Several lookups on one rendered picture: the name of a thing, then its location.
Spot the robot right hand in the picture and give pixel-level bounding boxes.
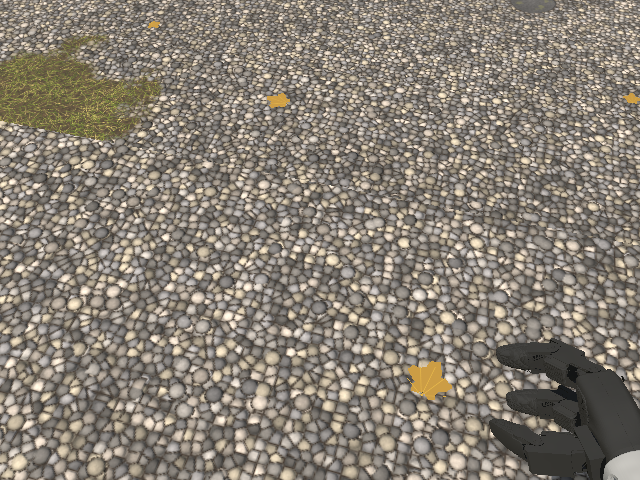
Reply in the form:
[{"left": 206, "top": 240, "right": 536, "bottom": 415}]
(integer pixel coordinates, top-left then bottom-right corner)
[{"left": 489, "top": 338, "right": 640, "bottom": 480}]

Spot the right robot forearm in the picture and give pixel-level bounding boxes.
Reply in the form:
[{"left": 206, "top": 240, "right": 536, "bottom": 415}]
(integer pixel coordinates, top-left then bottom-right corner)
[{"left": 603, "top": 450, "right": 640, "bottom": 480}]

